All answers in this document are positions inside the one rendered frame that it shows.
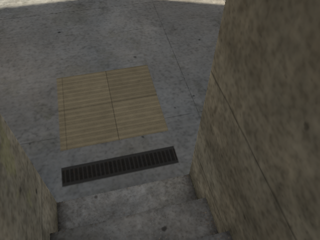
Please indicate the stairs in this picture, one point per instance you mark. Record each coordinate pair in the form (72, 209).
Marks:
(167, 209)

